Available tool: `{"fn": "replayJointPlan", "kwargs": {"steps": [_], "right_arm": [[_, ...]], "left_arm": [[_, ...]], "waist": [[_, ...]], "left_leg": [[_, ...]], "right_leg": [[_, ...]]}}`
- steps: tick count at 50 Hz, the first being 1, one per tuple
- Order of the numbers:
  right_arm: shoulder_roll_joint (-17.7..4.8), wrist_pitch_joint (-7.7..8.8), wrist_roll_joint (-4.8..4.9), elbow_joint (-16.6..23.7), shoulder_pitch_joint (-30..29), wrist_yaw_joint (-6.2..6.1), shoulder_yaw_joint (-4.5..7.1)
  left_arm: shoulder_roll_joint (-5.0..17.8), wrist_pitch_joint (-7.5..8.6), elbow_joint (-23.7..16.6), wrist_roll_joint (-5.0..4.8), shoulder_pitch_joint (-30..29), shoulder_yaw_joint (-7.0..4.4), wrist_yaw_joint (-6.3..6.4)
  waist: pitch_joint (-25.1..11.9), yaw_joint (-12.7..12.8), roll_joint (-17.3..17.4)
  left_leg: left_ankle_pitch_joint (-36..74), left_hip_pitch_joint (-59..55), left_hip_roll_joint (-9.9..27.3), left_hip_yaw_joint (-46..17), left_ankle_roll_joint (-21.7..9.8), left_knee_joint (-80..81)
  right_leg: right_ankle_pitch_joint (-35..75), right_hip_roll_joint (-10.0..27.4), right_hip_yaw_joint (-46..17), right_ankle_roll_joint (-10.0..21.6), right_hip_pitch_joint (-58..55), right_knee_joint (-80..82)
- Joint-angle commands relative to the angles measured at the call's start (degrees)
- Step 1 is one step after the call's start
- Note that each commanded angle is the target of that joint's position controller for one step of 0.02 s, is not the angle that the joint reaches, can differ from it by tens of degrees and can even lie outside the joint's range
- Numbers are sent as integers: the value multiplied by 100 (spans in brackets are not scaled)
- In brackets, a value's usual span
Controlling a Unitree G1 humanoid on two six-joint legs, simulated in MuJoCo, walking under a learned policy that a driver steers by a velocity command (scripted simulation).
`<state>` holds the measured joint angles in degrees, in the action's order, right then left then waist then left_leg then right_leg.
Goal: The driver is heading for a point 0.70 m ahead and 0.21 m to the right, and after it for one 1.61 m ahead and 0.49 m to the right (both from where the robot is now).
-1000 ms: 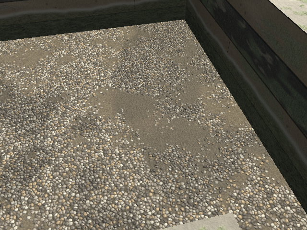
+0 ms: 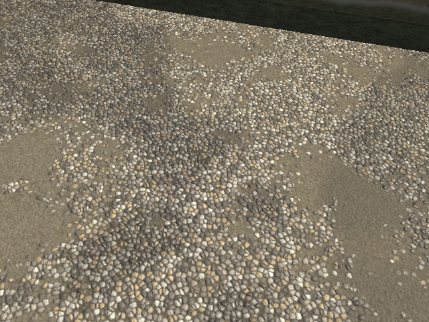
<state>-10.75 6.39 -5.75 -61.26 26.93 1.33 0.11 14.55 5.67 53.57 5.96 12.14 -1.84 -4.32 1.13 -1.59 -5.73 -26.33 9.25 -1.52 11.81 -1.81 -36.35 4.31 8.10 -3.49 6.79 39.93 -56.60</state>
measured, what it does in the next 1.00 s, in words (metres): goes down, turning right: right foot 0.18 m lower, then left foot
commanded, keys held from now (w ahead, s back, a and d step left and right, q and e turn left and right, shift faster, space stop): w+e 0.84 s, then e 0.06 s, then q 0.10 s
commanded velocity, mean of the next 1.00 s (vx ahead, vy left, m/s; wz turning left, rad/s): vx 0.48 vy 0.00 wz -0.51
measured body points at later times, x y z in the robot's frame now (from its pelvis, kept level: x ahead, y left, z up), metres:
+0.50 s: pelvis +0.32 -0.06 -0.16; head +0.35 -0.07 +0.29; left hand +0.43 +0.17 -0.30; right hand +0.47 -0.36 -0.23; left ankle +0.52 +0.06 -0.83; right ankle +0.29 -0.16 -0.89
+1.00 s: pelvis +0.56 -0.12 -0.15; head +0.60 -0.13 +0.30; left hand +0.87 -0.05 -0.25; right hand +0.40 -0.35 -0.28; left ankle +0.54 +0.03 -0.89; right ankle +0.61 -0.33 -0.85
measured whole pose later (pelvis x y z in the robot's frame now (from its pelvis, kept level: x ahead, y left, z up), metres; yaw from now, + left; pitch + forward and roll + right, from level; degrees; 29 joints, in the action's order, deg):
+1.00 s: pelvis +0.56 -0.12 -0.15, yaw -34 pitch +4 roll +1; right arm -12.2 4.3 1.1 -53.6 19.3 -2.1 5.5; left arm 13.2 1.7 42.3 -0.5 1.9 -5.4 -1.2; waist 0.0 -4.8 -2.2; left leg -18.8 5.0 2.7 9.6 0.9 -19.9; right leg -0.6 2.4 -2.3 2.1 38.7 -37.9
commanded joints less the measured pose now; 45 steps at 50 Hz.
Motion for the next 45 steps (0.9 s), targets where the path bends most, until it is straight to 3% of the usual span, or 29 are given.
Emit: {"fn": "replayJointPlan", "kwargs": {"steps": [1, 3, 4, 6, 7, 8, 9, 10, 11, 12, 13, 14, 15, 16, 17, 18, 19, 21, 22, 24, 27, 29, 30, 31, 32, 33, 35, 37, 45], "right_arm": [[9, 263, -184, 620, -747, -92, -185], [-105, 216, -240, 483, -327, -8, -214], [-125, 187, -125, 411, -14, -27, -221], [-324, 35, -5, 87, 840, -163, -161], [-865, -146, 1058, 264, -5, -485, 168], [-953, -238, 1004, 271, 123, -573, 196], [-931, -298, 905, 218, 262, -573, 247], [-1008, -334, 835, 160, 96, -520, 325], [-832, -230, 774, 228, -109, -439, 325], [-370, -107, 656, 372, -72, -349, 290], [-420, 69, 940, 750, 258, -183, 173], [-659, 210, 900, 1166, -699, -170, 282], [-425, 261, 987, 1604, -1200, -213, 199], [-338, 171, 916, 1654, -1563, -337, 163], [-218, 90, 985, 1732, -1329, -415, 163], [-436, -18, 896, 1598, -1287, -462, 230], [-492, -163, 746, 1653, -1559, -490, 298], [-478, -167, 447, 1748, -1638, -545, 369], [-423, -114, 447, 1840, -1901, -509, 377], [-440, -90, 635, 1921, -2302, -387, 416], [-617, -172, 781, 2077, -2625, -310, 485], [-777, -105, 732, 1971, -2319, -247, 588], [-959, -44, 666, 1750, -1519, -233, 677], [-1506, -9, 516, 1592, -711, -227, 819], [-1532, 55, 475, 1517, -422, -150, 837], [-1095, 78, 546, 1663, -812, -176, 735], [-780, -4, 530, 1734, -1563, -222, 637], [-602, -43, 518, 1673, -1855, -236, 584], [-938, -60, 585, 1335, -1417, -397, 697]], "left_arm": [[-557, -62, -31, -66, 621, 232, 65], [143, -142, -376, -45, -26, 83, 43], [293, -162, -488, 26, -491, 46, 36], [181, -152, -646, 63, -1298, 125, 21], [261, -215, -910, -1353, -2187, 0, -45], [129, -234, -858, -1349, -2117, 71, -101], [100, -272, -695, -1150, -1703, 36, -130], [235, -306, -336, -988, -497, -106, -72], [734, -367, 129, -818, 872, -365, 16], [1388, -394, 478, -677, 1923, -511, 107], [1539, -322, 472, -726, 2247, -515, 160], [1006, -395, 178, -733, 2126, -411, 290], [1203, -456, 290, -733, 2067, -422, 422], [886, -517, -43, -635, 1190, -359, 479], [1238, -454, -238, -516, 670, -417, 531], [804, -298, -407, -470, 109, -283, 473], [606, -229, -645, -591, -649, -207, 485], [816, -242, -842, -657, -1048, -291, 611], [859, -264, -810, -697, -931, -337, 656], [837, -216, -683, -758, -465, -392, 689], [580, -259, -608, -834, 99, -433, 708], [361, -300, -643, -822, 377, -411, 709], [21, -280, -706, -793, 308, -317, 691], [-478, -199, -859, -848, 740, -215, 645], [-34, -123, -1003, -931, 751, -281, 604], [435, -133, -1017, -900, 303, -418, 604], [414, -231, -1104, -728, -167, -461, 605], [325, -326, -1086, -743, -14, -499, 563], [-22, -342, -1465, -673, -998, -388, 399]], "waist": [[252, 341, 648], [656, 274, 812], [951, 73, 732], [1187, -426, 589], [1629, -730, 911], [1293, -699, 616], [884, -594, 505], [157, 12, 562], [-685, 669, 141], [-1020, 1047, -1581], [-2759, 1079, -1942], [-2892, 1342, -1188], [-2744, 1104, -702], [-2130, 782, 823], [-1924, 311, 567], [-1325, 74, 1077], [-287, -212, 1096], [-297, -363, 591], [-467, -265, 299], [-590, -93, 137], [-459, 31, 155], [-497, -100, 147], [-745, -445, 353], [-1274, -371, 1972], [-1442, -352, 2702], [-811, -392, 1877], [-385, -107, 1202], [-401, 206, 1339], [-297, 23, 1087]], "left_leg": [[1223, 2030, 1413, -448, -841, 576], [952, 1765, 1699, -620, -746, 422], [725, 1256, 1801, -711, -653, 233], [450, 46, 2045, -1018, -533, -108], [1126, 392, 1523, -789, -306, -861], [1447, 68, 1555, -609, -227, -1441], [2132, -35, 1613, -571, -207, -2078], [2526, 504, 1662, -552, -171, -3331], [2842, 1229, 1251, -213, 60, -4939], [-2148, 3759, 298, 34, 573, -8334], [-2517, 5227, 423, -1318, 555, -9327], [-2341, 5716, 652, -1571, 531, -8632], [-1872, 6304, 595, -1542, 501, -8207], [-828, 5954, 795, -1449, 380, -7443], [-637, 5744, 842, -1711, 414, -7414], [145, 5511, 1040, -2037, 299, -6294], [606, 4602, 1129, -1976, 456, -4782], [1563, 2358, 877, -1572, 606, -2345], [2465, 1472, 595, -1340, 682, -1645], [3308, 1016, 327, -1327, 763, -744], [2366, 1156, 305, -1509, 610, 128], [1734, 645, 197, -1382, 358, 451], [1432, -389, 615, -1771, 106, 481], [739, -1963, 2058, -3915, -635, 1105], [-902, -2270, 2776, -6137, -1193, 2007], [-1294, -1855, 2627, -5602, -1076, 2084], [312, -673, 2027, -3834, -740, 2043], [1272, 18, 1707, -2853, -568, 2259], [4006, -247, 1513, -800, -510, 2286]], "right_leg": [[3074, 179, -268, -166, -1752, 1527], [2444, 130, -98, -147, -1491, 1577], [2073, 150, 19, -110, -1036, 2025], [2090, 215, 99, -96, -305, 2809], [2051, -279, 25, -291, 151, 3067], [2216, -284, 251, -299, -83, 3349], [2165, -392, 494, -242, -749, 3541], [2427, -453, 593, -49, -2420, 3597], [2943, -822, 1073, 27, -4403, 3318], [5585, -68, 323, 729, -6767, 2205], [4138, 848, -1290, 1750, -8666, 1257], [2989, 852, -1603, 1828, -8213, 1782], [732, 1263, -2645, 1876, -7890, 2729], [-1408, 1291, -3194, 1507, -6336, 3614], [-1995, 1879, -4327, 1878, -5317, 3719], [-1823, 1889, -4110, 1682, -4047, 3711], [-1028, 1277, -2999, 1347, -2059, 3911], [-395, 12, -1351, 903, -356, 3908], [-263, -376, -890, 812, -74, 3872], [-643, -261, -1001, 845, -436, 3889], [-1809, -36, -1697, 643, -1437, 3498], [-2552, -307, -1827, 396, -1603, 2888], [-2685, -673, -1507, 176, -1033, 1766], [-3525, -1525, -666, -164, 441, -473], [-3774, -1350, -754, -165, 1590, -1680], [-3142, -1066, -885, -115, 2009, -2222], [-2117, -695, -699, -161, 1559, -1874], [-1862, -450, -589, -299, 785, -1402], [-224, -503, 61, -508, 332, 973]]}}
Velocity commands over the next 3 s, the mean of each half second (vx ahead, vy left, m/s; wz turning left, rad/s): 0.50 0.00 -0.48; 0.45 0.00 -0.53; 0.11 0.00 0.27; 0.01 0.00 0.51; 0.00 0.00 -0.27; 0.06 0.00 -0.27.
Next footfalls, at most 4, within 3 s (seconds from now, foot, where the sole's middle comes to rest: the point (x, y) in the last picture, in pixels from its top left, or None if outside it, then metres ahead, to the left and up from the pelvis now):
0.22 right None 0.33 -0.17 -0.93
0.60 left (208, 321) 0.57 0.01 -0.93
1.06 right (307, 297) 0.65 -0.34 -0.93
1.48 left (237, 276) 0.74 -0.09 -0.93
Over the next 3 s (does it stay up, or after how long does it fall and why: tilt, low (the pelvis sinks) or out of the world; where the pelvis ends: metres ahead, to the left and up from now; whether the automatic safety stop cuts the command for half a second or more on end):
stays up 0.65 -0.27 -0.14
